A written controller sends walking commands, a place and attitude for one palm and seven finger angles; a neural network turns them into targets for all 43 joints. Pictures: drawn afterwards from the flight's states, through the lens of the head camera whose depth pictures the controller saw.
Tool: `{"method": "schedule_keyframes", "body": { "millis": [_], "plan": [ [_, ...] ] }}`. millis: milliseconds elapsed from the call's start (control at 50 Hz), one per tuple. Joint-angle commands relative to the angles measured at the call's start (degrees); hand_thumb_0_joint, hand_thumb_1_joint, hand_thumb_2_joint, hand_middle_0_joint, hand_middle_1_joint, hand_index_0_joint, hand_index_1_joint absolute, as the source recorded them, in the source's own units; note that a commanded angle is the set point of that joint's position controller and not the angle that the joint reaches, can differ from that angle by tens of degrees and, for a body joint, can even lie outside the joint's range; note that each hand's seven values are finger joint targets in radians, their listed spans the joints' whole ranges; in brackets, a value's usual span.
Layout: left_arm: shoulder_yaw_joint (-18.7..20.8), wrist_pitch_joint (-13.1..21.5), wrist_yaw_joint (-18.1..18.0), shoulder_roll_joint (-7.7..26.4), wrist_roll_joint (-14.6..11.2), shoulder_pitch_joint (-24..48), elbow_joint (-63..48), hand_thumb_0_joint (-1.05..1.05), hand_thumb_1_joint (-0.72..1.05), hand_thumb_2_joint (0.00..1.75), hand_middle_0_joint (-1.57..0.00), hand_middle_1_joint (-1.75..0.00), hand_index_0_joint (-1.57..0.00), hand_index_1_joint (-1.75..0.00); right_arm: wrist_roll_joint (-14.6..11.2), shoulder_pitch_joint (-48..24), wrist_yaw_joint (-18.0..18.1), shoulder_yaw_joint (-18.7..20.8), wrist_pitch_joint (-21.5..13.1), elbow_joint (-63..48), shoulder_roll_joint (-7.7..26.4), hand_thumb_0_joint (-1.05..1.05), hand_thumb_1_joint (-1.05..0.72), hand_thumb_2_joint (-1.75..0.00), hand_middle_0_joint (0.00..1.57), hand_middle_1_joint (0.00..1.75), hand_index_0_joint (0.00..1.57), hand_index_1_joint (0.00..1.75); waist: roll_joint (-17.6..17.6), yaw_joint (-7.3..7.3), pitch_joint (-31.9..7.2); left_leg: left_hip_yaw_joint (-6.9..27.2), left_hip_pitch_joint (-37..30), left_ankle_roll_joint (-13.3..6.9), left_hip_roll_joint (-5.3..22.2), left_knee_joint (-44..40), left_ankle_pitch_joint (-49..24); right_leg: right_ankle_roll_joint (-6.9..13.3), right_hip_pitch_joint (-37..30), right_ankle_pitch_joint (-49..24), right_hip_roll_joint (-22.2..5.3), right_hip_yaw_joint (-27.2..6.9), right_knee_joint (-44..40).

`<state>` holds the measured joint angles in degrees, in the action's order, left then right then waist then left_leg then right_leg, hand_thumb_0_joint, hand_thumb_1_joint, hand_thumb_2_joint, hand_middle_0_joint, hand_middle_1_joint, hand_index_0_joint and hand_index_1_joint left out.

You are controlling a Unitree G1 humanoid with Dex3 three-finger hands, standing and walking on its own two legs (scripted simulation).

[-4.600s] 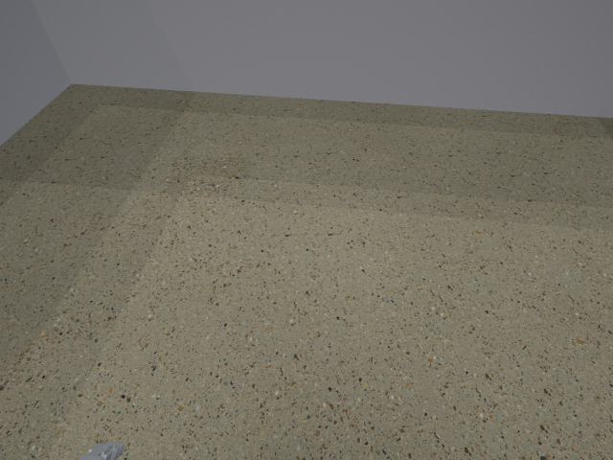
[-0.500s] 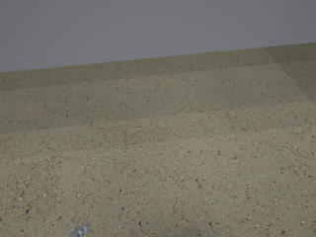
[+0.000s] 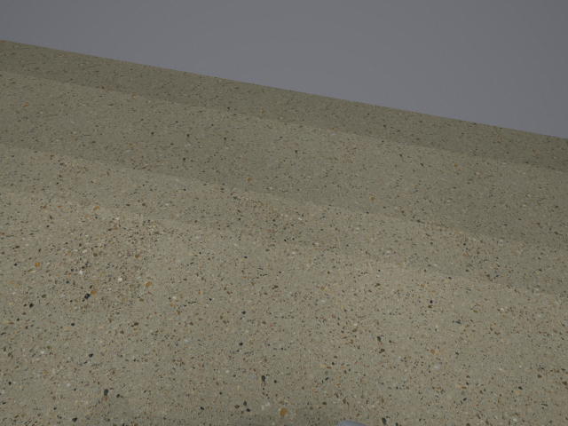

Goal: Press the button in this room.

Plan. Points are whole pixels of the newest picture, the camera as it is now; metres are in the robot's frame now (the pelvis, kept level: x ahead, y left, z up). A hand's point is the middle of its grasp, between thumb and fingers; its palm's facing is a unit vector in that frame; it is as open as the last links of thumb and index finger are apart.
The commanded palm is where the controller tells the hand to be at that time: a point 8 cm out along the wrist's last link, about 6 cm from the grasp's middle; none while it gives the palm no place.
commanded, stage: turn or walk to find it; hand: left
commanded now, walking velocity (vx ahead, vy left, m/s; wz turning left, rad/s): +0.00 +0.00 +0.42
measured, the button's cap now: out of the picture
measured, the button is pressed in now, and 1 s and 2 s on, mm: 0 0 0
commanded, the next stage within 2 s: none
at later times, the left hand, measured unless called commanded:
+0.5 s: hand out of the picture +0.03 +0.17 -0.14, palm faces +0.23 -0.94 -0.27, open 7.4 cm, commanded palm none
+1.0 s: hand out of the picture -0.09 +0.22 -0.16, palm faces +0.46 -0.85 -0.25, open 7.4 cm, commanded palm none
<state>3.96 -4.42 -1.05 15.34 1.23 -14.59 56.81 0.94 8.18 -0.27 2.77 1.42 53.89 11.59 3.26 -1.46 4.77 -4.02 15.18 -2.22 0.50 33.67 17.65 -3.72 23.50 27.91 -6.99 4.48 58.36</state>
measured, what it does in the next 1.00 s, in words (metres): steps on the spot, turning left: right foot, then left foot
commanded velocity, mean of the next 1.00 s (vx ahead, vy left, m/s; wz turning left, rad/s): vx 0.00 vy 0.00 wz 0.42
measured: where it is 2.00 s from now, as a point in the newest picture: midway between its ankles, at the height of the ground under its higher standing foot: outside the picture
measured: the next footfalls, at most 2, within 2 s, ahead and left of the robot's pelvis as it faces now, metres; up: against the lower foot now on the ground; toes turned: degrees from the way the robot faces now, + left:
right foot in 0.36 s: +0.04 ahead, -0.14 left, +0.00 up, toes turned +6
left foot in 0.78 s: -0.04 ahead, +0.12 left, +0.00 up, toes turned +26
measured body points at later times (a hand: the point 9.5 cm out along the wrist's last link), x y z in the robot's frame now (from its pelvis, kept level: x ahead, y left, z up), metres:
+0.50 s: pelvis -0.02 -0.04 +0.01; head +0.01 -0.06 +0.46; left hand +0.02 +0.21 -0.12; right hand +0.07 -0.28 -0.16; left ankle -0.05 +0.09 -0.65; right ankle +0.00 -0.14 -0.73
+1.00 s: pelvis -0.05 +0.00 +0.01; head -0.03 +0.03 +0.46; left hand -0.12 +0.27 -0.14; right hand +0.15 -0.18 -0.13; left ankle -0.08 +0.10 -0.73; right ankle +0.00 -0.14 -0.67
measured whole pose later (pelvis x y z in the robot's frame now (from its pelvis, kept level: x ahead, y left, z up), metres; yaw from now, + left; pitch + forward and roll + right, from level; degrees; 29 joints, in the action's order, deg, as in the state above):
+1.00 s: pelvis -0.05 +0.00 +0.01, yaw +25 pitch -1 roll -1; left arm 3.8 -3.6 -0.5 14.9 0.9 -12.2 55.3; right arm 1.0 9.0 0.0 2.2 1.3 53.8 11.2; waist 1.3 -0.8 4.0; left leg -1.1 13.7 -1.9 -0.3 28.0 13.8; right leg -4.5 24.6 25.1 -5.3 2.8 58.0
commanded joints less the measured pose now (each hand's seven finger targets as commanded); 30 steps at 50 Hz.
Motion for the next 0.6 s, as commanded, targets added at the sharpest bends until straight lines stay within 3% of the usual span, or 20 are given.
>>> {"method": "schedule_keyframes", "body": {
  "millis": [0,140,180,240,280,300,320,340,360,380,400,420,440,500,580],
  "plan": [
    [0.8,2.3,0.4,3.2,-0.2,1.6,-4.8,0.00,0.90,0.90,-0.20,-0.30,-0.20,-0.30,0.0,2.1,1.4,2.1,-1.3,-2.6,10.9,0.00,-0.90,-0.90,0.20,0.30,0.20,0.30,-11.2,1.84,-5.3,13.9,-6.5,-6.1,13.0,-15.7,-26.1,-0.9,5.7,-5.0,0.1,-2.9,5.4],
    [0.4,2.2,0.1,2.1,-0.3,4.5,-7.1,0.00,0.90,0.90,-0.20,-0.30,-0.20,-0.30,0.3,4.5,1.2,2.9,-0.7,-2.5,11.5,0.00,-0.90,-0.90,0.20,0.30,0.20,0.30,-10.3,3.38,-5.2,19.4,-7.3,-8.0,13.2,-16.2,-19.5,-1.3,3.8,-2.8,2.2,-3.0,-5.5],
    [0.3,2.4,0.0,1.8,-0.4,4.9,-7.7,0.00,0.90,0.90,-0.20,-0.30,-0.20,-0.30,0.4,4.5,1.0,3.1,-0.5,-2.5,11.5,0.00,-0.90,-0.90,0.20,0.30,0.20,0.30,-11.6,3.49,-5.4,20.9,-6.6,-8.1,12.9,-15.4,-20.2,-0.9,1.6,-2.3,3.0,-2.8,-9.8],
    [0.2,2.9,-0.2,1.3,-0.7,3.1,-7.9,0.00,0.90,0.90,-0.20,-0.30,-0.20,-0.30,0.6,3.8,0.9,3.3,-0.2,-2.9,11.7,0.00,-0.90,-0.90,0.20,0.30,0.20,0.30,-12.1,2.67,-6.5,22.7,-4.2,-7.6,11.6,-13.7,-22.3,-0.1,-3.8,-3.7,4.8,-2.4,-17.6],
    [0.3,3.5,-0.4,1.9,-0.8,-0.1,-7.3,0.00,0.90,0.90,-0.20,-0.30,-0.20,-0.30,0.3,3.0,0.7,3.5,-0.1,-3.2,11.3,0.00,-0.90,-0.90,0.20,0.30,0.20,0.30,-11.1,0.99,-7.6,22.2,-0.7,-5.9,9.9,-10.3,-22.3,0.2,-11.1,-10.5,5.3,-2.0,-27.6],
    [0.6,3.9,-0.6,2.7,-0.7,-2.0,-7.0,0.00,0.90,0.90,-0.20,-0.30,-0.20,-0.30,0.0,2.7,0.5,3.4,-0.1,-3.6,10.2,0.00,-0.90,-0.90,0.20,0.30,0.20,0.30,-8.5,-0.14,-8.2,20.9,3.2,-3.6,7.5,-7.7,-17.6,0.5,-17.1,-15.6,4.0,-2.5,-35.5],
    [1.2,4.5,-1.0,6.3,0.0,-3.2,-6.9,0.00,0.90,0.90,-0.20,-0.30,-0.20,-0.30,-0.5,3.5,0.2,3.0,-0.2,-4.0,7.2,0.00,-0.90,-0.90,0.20,0.30,0.20,0.30,1.3,-0.61,-9.0,15.8,11.7,-0.1,2.4,0.8,-6.5,3.2,-24.1,-14.4,-5.3,-11.7,-41.8],
    [1.9,4.6,-1.1,10.8,0.6,-2.7,-7.6,0.00,0.90,0.90,-0.20,-0.30,-0.20,-0.30,-0.4,3.0,0.0,2.5,-0.1,-5.8,4.4,0.00,-0.90,-0.90,0.20,0.30,0.20,0.30,13.6,-0.86,-6.2,6.7,19.3,3.6,-5.1,13.3,12.3,9.5,-22.6,-17.7,-18.6,-24.0,-44.4],
    [2.0,4.6,-1.2,10.2,0.0,-1.5,-8.5,0.00,0.90,0.90,-0.20,-0.30,-0.20,-0.30,0.4,2.2,0.2,3.4,0.8,-5.4,7.5,0.00,-0.90,-0.90,0.20,0.30,0.20,0.30,12.0,-1.14,-5.9,9.5,17.8,3.4,-2.5,23.3,14.4,12.3,-15.1,-15.9,-20.2,-23.2,-45.3],
    [1.9,4.2,-1.5,8.7,0.0,1.8,-9.1,0.00,0.90,0.90,-0.20,-0.30,-0.20,-0.30,0.3,2.0,0.0,3.7,1.5,-4.9,7.6,0.00,-0.90,-0.90,0.20,0.30,0.20,0.30,10.2,0.49,-3.2,9.6,17.2,3.2,-1.6,29.7,12.2,12.4,-10.3,-12.5,-18.1,-21.6,-46.0],
    [1.3,4.3,-1.2,6.9,0.0,4.6,-9.6,0.00,0.90,0.90,-0.20,-0.30,-0.20,-0.30,0.4,2.7,-0.4,3.7,1.8,-3.4,7.5,0.00,-0.90,-0.90,0.20,0.30,0.20,0.30,5.3,1.78,-0.9,8.9,17.2,3.6,-0.4,33.9,8.0,11.3,-8.6,-12.7,-14.6,-15.8,-45.0],
    [0.6,4.5,-1.0,5.4,0.0,6.3,-9.8,0.00,0.90,0.90,-0.20,-0.30,-0.20,-0.30,0.5,4.4,-0.8,3.6,1.9,-2.2,6.8,0.00,-0.90,-0.90,0.20,0.30,0.20,0.30,3.6,3.09,-0.5,7.7,16.8,4.2,0.0,35.8,4.5,10.0,-8.5,-15.8,-11.5,-10.6,-43.3],
    [0.4,4.8,-1.0,4.8,-0.1,6.4,-9.9,0.00,0.90,0.90,-0.20,-0.30,-0.20,-0.30,0.5,6.1,-0.9,3.3,1.9,-1.5,6.3,0.00,-0.90,-0.90,0.20,0.30,0.20,0.30,5.0,3.34,-1.5,6.7,17.1,4.9,0.2,36.1,2.9,9.4,-10.5,-18.8,-10.3,-7.4,-42.4],
    [0.5,5.0,-1.1,4.9,0.2,3.2,-8.6,0.00,0.90,0.90,-0.20,-0.30,-0.20,-0.30,0.3,4.6,-0.9,3.0,1.9,-1.4,5.9,0.00,-0.90,-0.90,0.20,0.30,0.20,0.30,5.9,1.75,-1.7,5.0,16.3,6.0,1.2,32.6,3.2,9.8,-12.8,-23.0,-10.9,-5.1,-41.7],
    [1.1,4.8,-0.9,6.8,0.6,-0.9,-6.4,0.00,0.90,0.90,-0.20,-0.30,-0.20,-0.30,0.0,0.2,-0.8,2.3,1.6,-2.2,5.0,0.00,-0.90,-0.90,0.20,0.30,0.20,0.30,7.0,-0.63,-2.8,2.2,13.5,6.3,1.4,20.6,8.4,11.3,-17.1,-31.8,-12.7,-4.0,-38.9]
  ]
}}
